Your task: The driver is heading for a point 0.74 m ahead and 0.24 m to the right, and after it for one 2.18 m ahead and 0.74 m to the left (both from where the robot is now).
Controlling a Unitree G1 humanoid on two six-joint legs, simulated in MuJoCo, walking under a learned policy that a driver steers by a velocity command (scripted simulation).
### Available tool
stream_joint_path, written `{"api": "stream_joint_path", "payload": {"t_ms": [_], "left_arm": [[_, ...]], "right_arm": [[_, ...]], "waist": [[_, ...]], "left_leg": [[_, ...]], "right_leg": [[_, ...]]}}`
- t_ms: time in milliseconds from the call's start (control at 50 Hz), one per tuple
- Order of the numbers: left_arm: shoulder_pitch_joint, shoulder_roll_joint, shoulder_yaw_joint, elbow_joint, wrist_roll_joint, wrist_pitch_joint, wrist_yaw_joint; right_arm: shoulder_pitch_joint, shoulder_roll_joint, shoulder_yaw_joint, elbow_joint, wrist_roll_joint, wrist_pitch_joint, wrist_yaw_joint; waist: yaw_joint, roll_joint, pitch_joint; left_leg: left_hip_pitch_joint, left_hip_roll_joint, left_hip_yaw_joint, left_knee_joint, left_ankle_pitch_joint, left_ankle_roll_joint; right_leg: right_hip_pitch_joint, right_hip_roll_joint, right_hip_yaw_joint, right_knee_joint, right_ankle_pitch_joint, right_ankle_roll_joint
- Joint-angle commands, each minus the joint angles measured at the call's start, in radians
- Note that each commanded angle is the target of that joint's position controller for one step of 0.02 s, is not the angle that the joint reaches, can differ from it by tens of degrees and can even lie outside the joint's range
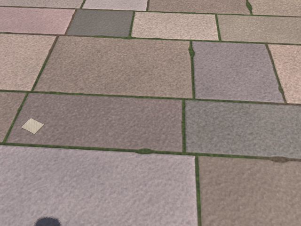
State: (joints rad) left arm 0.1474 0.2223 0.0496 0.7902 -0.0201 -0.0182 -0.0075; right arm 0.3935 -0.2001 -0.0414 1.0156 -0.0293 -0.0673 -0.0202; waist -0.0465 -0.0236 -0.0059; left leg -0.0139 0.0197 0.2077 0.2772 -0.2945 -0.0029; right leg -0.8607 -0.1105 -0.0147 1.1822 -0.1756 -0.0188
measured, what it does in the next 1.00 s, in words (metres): climbs, turning right: right foot 0.04 m higher, then left foot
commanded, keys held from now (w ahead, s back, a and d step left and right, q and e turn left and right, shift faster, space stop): w+e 1.00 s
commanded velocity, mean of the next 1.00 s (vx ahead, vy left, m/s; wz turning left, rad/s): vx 0.50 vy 0.00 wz -0.57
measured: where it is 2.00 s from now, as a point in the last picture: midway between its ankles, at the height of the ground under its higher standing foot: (226, 117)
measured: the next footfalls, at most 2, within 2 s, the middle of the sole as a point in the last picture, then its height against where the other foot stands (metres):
right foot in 0.14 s outside the picture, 0.04 m higher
left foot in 0.66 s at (148, 206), level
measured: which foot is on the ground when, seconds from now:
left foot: down 0.00-0.16, up 0.18-0.64, down 0.66-1.00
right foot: up 0.00-0.12, down 0.14-0.66, up 0.68-1.00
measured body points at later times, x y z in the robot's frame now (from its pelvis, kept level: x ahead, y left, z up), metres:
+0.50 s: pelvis +0.27 -0.05 +0.05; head +0.29 -0.08 +0.49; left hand +0.40 +0.20 -0.06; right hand +0.42 -0.35 -0.04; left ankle +0.49 +0.09 -0.64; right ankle +0.22 -0.11 -0.70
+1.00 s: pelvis +0.54 -0.10 +0.04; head +0.56 -0.11 +0.49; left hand +0.85 +0.00 -0.04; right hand +0.39 -0.35 -0.08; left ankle +0.54 +0.03 -0.70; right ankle +0.56 -0.31 -0.63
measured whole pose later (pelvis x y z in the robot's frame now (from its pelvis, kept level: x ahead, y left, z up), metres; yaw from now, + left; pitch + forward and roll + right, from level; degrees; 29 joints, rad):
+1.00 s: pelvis +0.54 -0.10 +0.04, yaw -35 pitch +2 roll +2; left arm 0.14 0.29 0.08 0.61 -0.02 -0.02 -0.02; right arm 0.33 -0.27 -0.08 0.86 -0.01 -0.09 0.00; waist -0.08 -0.05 0.02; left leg -0.05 -0.01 0.16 0.27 -0.26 0.01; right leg -0.72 -0.10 0.06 0.90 -0.08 0.00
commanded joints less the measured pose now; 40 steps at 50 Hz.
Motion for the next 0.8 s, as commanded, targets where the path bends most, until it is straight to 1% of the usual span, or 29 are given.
{"api": "stream_joint_path", "payload": {"t_ms": [20, 40, 60, 80, 100, 120, 140, 160, 180, 200, 220, 240, 260, 280, 320, 360, 380, 460, 540, 600, 620, 640, 660, 680, 700, 720, 740, 760, 800], "left_arm": [[-0.110, 0.007, -0.013, -0.118, 0.007, -0.012, -0.025], [-0.121, 0.011, -0.011, -0.131, 0.006, -0.013, -0.032], [-0.116, 0.024, -0.005, -0.138, 0.006, -0.014, -0.038], [-0.102, 0.040, 0.005, -0.146, 0.007, -0.013, -0.043], [-0.055, 0.067, 0.020, -0.149, 0.005, -0.009, -0.046], [0.067, 0.117, 0.045, -0.129, -0.003, -0.008, -0.052], [0.212, 0.193, 0.086, -0.091, -0.008, -0.005, -0.044], [0.277, 0.326, 0.121, -0.073, -0.012, 0.000, -0.020], [0.266, 0.332, 0.111, -0.105, 0.007, -0.013, -0.014], [0.229, 0.241, 0.080, -0.104, 0.024, -0.031, -0.017], [0.204, 0.189, 0.064, -0.090, 0.022, -0.043, -0.018], [0.140, 0.162, 0.055, -0.090, 0.010, -0.050, -0.023], [0.085, 0.131, 0.045, -0.100, 0.016, -0.054, -0.025], [0.057, 0.117, 0.042, -0.115, 0.020, -0.052, -0.021], [0.068, 0.126, 0.043, -0.122, 0.012, -0.061, -0.012], [0.117, 0.160, 0.053, -0.118, 0.007, -0.067, 0.001], [0.143, 0.170, 0.057, -0.115, 0.006, -0.066, 0.008], [0.194, 0.187, 0.065, -0.115, 0.001, -0.055, 0.021], [0.239, 0.195, 0.072, -0.103, -0.009, -0.042, 0.024], [0.230, 0.196, 0.077, -0.111, -0.006, -0.028, 0.030], [0.213, 0.190, 0.076, -0.119, -0.006, -0.025, 0.031], [0.202, 0.161, 0.067, -0.131, -0.004, -0.026, 0.030], [0.190, 0.100, 0.043, -0.153, 0.009, -0.031, 0.024], [0.329, 0.031, 0.023, -0.179, -0.008, -0.041, 0.025], [0.351, 0.129, 0.034, -0.163, -0.027, -0.043, 0.031], [0.251, 0.200, 0.052, -0.164, -0.021, -0.037, 0.031], [0.179, 0.203, 0.054, -0.177, -0.007, -0.032, 0.032], [0.135, 0.189, 0.056, -0.192, 0.003, -0.032, 0.028], [0.137, 0.152, 0.055, -0.202, -0.009, -0.024, 0.016]], "right_arm": [[-0.057, -0.207, -0.040, -0.079, 0.016, -0.018, -0.022], [-0.045, -0.214, -0.043, -0.078, 0.027, -0.010, -0.024], [-0.048, -0.219, -0.046, -0.084, 0.034, -0.002, -0.025], [-0.046, -0.231, -0.049, -0.089, 0.040, 0.007, -0.026], [-0.055, -0.246, -0.052, -0.098, 0.040, 0.014, -0.027], [-0.085, -0.265, -0.057, -0.105, 0.044, 0.020, -0.029], [-0.088, -0.259, -0.055, -0.116, 0.050, 0.015, -0.029], [-0.028, -0.130, -0.020, -0.170, 0.009, -0.002, -0.018], [-0.038, -0.103, -0.006, -0.197, 0.009, -0.051, 0.008], [-0.161, -0.187, -0.039, -0.221, 0.060, -0.079, 0.026], [-0.200, -0.163, -0.033, -0.243, 0.070, -0.088, 0.029], [-0.214, -0.144, -0.029, -0.245, 0.049, -0.088, 0.018], [-0.193, -0.150, -0.037, -0.243, 0.038, -0.076, 0.011], [-0.176, -0.151, -0.037, -0.247, 0.040, -0.057, 0.009], [-0.180, -0.148, -0.042, -0.259, 0.025, -0.034, 0.008], [-0.248, -0.137, -0.042, -0.290, 0.009, -0.025, 0.003], [-0.294, -0.130, -0.039, -0.307, 0.008, -0.025, 0.001], [-0.437, -0.108, -0.029, -0.349, 0.027, -0.034, 0.010], [-0.512, -0.136, -0.034, -0.384, 0.042, -0.052, 0.034], [-0.472, -0.174, -0.050, -0.384, 0.046, -0.070, 0.049], [-0.413, -0.185, -0.058, -0.370, 0.046, -0.077, 0.049], [-0.315, -0.213, -0.074, -0.347, 0.037, -0.083, 0.043], [-0.164, -0.268, -0.090, -0.335, 0.017, -0.087, 0.035], [-0.049, -0.351, -0.110, -0.307, 0.000, -0.076, 0.031], [-0.040, -0.280, -0.097, -0.297, 0.024, -0.070, 0.037], [-0.089, -0.198, -0.074, -0.317, 0.028, -0.061, 0.032], [-0.136, -0.172, -0.062, -0.322, 0.022, -0.051, 0.030], [-0.167, -0.151, -0.054, -0.315, 0.018, -0.044, 0.028], [-0.180, -0.136, -0.048, -0.301, 0.013, -0.046, 0.024]], "waist": [[0.024, 0.079, 0.086], [0.026, 0.071, 0.082], [0.037, 0.076, 0.062], [0.056, 0.111, 0.027], [0.092, 0.153, -0.016], [0.166, 0.171, -0.081], [0.235, 0.135, -0.160], [0.178, -0.156, -0.222], [0.149, -0.201, -0.409], [0.169, -0.085, -0.287], [0.137, -0.045, -0.154], [0.087, 0.042, -0.074], [0.038, 0.033, -0.044], [0.015, -0.003, -0.032], [0.006, 0.007, -0.031], [0.023, 0.013, -0.015], [0.038, 0.006, -0.008], [0.094, -0.063, 0.007], [0.127, -0.075, 0.007], [0.100, -0.109, -0.009], [0.067, -0.127, -0.024], [0.020, -0.124, -0.080], [-0.049, -0.038, -0.215], [0.001, 0.289, -0.348], [-0.010, 0.304, -0.331], [-0.038, 0.187, -0.198], [-0.030, 0.113, -0.115], [-0.014, 0.099, -0.052], [0.020, 0.138, -0.012]], "left_leg": [[-0.086, 0.290, -0.049, -0.151, 0.469, 0.153], [-0.020, 0.302, -0.035, -0.119, 0.570, 0.147], [0.028, 0.302, -0.009, -0.061, 0.758, 0.135], [0.063, 0.305, 0.008, 0.013, 0.988, 0.125], [0.085, 0.304, 0.024, 0.124, 1.194, 0.114], [0.063, 0.287, 0.037, 0.289, 1.286, 0.098], [-0.051, 0.233, 0.038, 0.506, 1.120, 0.063], [-0.463, 0.085, 0.019, 0.921, 0.298, -0.007], [-0.656, -0.073, -0.259, 1.185, -0.211, -0.012], [-0.779, -0.019, -0.344, 1.255, -0.138, 0.016], [-0.809, 0.024, -0.319, 1.216, -0.079, 0.041], [-0.771, 0.067, -0.303, 1.148, -0.036, 0.045], [-0.695, 0.103, -0.306, 1.071, 0.009, 0.048], [-0.642, 0.116, -0.296, 1.028, 0.012, 0.041], [-0.617, 0.114, -0.274, 0.927, 0.052, 0.015], [-0.648, 0.100, -0.258, 0.808, 0.133, -0.019], [-0.665, 0.090, -0.256, 0.729, 0.181, -0.033], [-0.613, 0.027, -0.259, 0.398, 0.346, -0.055], [-0.556, -0.004, -0.275, 0.256, 0.343, -0.052], [-0.472, -0.019, -0.282, 0.194, 0.238, -0.022], [-0.395, -0.026, -0.267, 0.162, 0.217, -0.002], [-0.240, -0.013, -0.263, 0.139, 0.223, 0.029], [0.018, 0.146, -0.405, 0.166, 0.179, 0.097], [0.383, 0.384, -0.851, 0.103, 0.043, 0.266], [0.389, 0.428, -1.025, 0.039, -0.185, 0.291], [0.272, 0.378, -0.864, 0.025, -0.195, 0.241], [0.140, 0.330, -0.708, 0.019, -0.075, 0.204], [0.035, 0.284, -0.607, -0.005, 0.034, 0.189], [-0.066, 0.231, -0.468, -0.052, 0.141, 0.168]], "right_leg": [[0.077, -0.009, -0.047, -0.181, 0.015, -0.024], [0.075, 0.002, -0.065, -0.229, -0.011, -0.045], [0.116, 0.030, -0.097, -0.276, -0.033, -0.068], [0.185, 0.073, -0.136, -0.294, -0.070, -0.087], [0.270, 0.123, -0.167, -0.307, -0.133, -0.108], [0.446, 0.166, -0.171, -0.392, -0.097, -0.138], [0.717, 0.201, -0.112, -0.528, -0.003, -0.172], [1.053, -0.055, 0.388, -0.656, -0.090, -0.305], [1.168, -0.230, 0.953, -0.897, -0.270, -0.443], [1.099, -0.219, 0.855, -0.942, -0.277, -0.369], [0.951, -0.190, 0.698, -0.919, -0.229, -0.327], [0.803, -0.138, 0.563, -0.914, -0.121, -0.289], [0.684, -0.085, 0.443, -0.919, -0.046, -0.264], [0.616, -0.050, 0.376, -0.939, -0.017, -0.262], [0.577, -0.019, 0.316, -0.962, 0.090, -0.262], [0.572, -0.011, 0.280, -0.977, 0.163, -0.261], [0.582, -0.007, 0.275, -0.980, 0.161, -0.257], [0.609, 0.012, 0.267, -0.966, 0.066, -0.218], [0.675, -0.022, 0.338, -0.896, 0.016, -0.208], [0.731, -0.042, 0.419, -0.802, 0.039, -0.187], [0.729, -0.030, 0.429, -0.757, 0.070, -0.172], [0.700, 0.018, 0.405, -0.659, 0.126, -0.141], [0.585, 0.074, 0.330, -0.402, 0.053, -0.101], [0.215, 0.220, 0.194, -0.063, -0.363, -0.021], [0.055, 0.147, 0.206, 0.116, -0.402, -0.007], [0.018, 0.105, 0.201, 0.170, -0.305, 0.001], [0.046, 0.070, 0.166, 0.159, -0.226, 0.006], [0.072, 0.047, 0.164, 0.113, -0.175, 0.007], [0.137, 0.013, 0.147, 0.054, -0.129, 0.003]]}}
Velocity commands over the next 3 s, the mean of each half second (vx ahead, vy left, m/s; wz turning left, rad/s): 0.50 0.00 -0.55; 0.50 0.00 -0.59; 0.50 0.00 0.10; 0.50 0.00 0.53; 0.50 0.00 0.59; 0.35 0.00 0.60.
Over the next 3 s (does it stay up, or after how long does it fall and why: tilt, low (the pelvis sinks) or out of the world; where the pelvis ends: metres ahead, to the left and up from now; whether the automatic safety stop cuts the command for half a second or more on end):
stays up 1.50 -0.35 0.04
